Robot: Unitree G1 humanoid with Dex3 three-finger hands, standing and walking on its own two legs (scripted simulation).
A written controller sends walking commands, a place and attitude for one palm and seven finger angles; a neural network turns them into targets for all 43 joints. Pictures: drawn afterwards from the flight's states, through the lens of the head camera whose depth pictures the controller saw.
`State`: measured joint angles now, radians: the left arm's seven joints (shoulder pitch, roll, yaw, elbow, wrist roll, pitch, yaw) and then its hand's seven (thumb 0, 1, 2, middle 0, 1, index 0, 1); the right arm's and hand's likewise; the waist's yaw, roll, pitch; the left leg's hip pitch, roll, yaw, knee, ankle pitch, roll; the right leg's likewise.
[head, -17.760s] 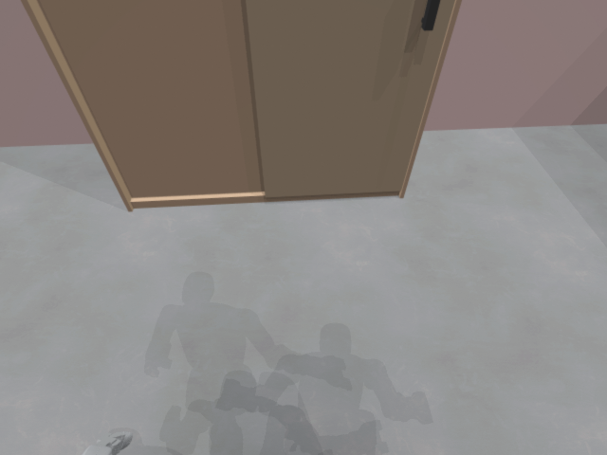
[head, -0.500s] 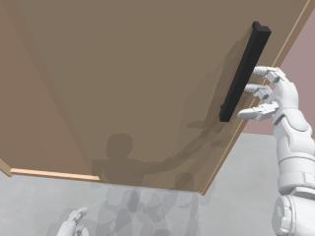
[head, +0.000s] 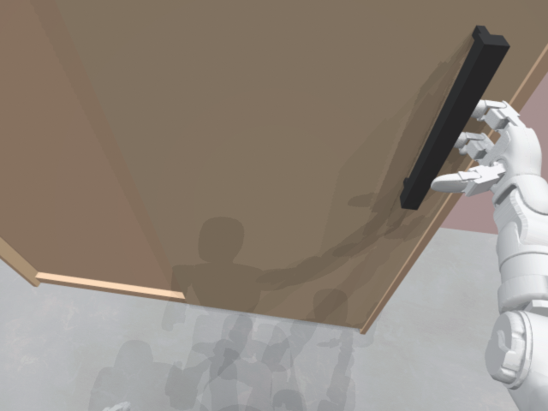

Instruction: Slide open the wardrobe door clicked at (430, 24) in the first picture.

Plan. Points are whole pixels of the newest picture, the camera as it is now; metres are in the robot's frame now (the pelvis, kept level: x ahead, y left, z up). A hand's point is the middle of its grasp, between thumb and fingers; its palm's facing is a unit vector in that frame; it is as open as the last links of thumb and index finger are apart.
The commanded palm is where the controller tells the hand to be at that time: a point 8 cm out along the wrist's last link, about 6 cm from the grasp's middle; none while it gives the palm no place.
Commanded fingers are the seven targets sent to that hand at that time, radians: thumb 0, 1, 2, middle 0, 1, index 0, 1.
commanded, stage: slide the fingers in behind the handle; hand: right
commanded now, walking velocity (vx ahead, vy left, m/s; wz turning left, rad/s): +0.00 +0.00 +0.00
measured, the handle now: (438, 131) +0.50 -0.18 +0.17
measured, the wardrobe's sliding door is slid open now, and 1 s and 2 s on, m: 0.00 0.00 0.00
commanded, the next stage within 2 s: grip the handle and tug to test in 1.84 s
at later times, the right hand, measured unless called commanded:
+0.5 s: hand (462, 161) +0.44 -0.20 +0.17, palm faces +0.03 +1.00 +0.02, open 14.0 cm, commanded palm +0.41 -0.24 +0.17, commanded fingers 0.00 0.50 -0.30 0.30 1.20 0.30 1.20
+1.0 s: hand (438, 156) +0.44 -0.17 +0.17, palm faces +0.02 +1.00 +0.02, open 14.0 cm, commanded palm +0.41 -0.22 +0.17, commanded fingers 0.00 0.50 -0.30 0.30 1.20 0.30 1.20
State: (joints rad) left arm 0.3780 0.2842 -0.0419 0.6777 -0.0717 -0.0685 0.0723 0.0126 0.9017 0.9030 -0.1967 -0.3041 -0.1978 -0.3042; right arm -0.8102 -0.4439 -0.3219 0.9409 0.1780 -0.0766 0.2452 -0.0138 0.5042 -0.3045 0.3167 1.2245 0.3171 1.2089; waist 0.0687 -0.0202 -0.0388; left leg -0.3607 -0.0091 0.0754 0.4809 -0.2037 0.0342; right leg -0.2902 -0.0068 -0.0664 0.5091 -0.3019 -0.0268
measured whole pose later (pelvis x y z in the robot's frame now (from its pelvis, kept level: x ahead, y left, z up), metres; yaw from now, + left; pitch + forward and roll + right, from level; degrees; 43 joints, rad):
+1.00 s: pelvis +0.01 +0.00 +0.00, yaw +0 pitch +3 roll +0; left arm 0.31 0.25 -0.05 0.64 -0.07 -0.04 0.06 0.01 0.90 0.90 -0.20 -0.30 -0.20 -0.30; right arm -0.70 -0.29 -0.23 0.69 0.17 0.03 0.13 -0.01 0.50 -0.30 0.30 1.20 0.30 1.20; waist 0.03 -0.02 -0.04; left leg -0.31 0.00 0.07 0.47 -0.21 0.03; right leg -0.24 0.00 -0.07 0.48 -0.30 -0.03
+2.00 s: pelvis +0.01 -0.01 +0.00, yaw +0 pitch +3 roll +1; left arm 0.29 0.25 -0.04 0.64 -0.06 -0.03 0.06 0.01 0.90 0.90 -0.20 -0.30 -0.20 -0.30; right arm -0.67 -0.27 -0.21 0.63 0.17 0.07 0.09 -0.01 0.50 -0.31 0.24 1.18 0.25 1.17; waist 0.02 -0.02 -0.04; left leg -0.29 -0.01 0.07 0.45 -0.21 0.02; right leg -0.21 0.00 -0.07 0.47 -0.30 -0.03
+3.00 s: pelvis +0.02 +0.00 +0.00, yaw +1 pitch +3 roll +1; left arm 0.29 0.25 -0.04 0.63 -0.06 -0.01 0.06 0.01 0.90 0.90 -0.20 -0.30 -0.20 -0.30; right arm -0.64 -0.27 -0.23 0.58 0.17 0.10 0.08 0.01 -0.62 -0.77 0.26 1.36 0.28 1.35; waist 0.03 -0.03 -0.05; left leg -0.27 -0.02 0.06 0.44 -0.21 0.03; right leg -0.19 -0.01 -0.07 0.45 -0.31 -0.03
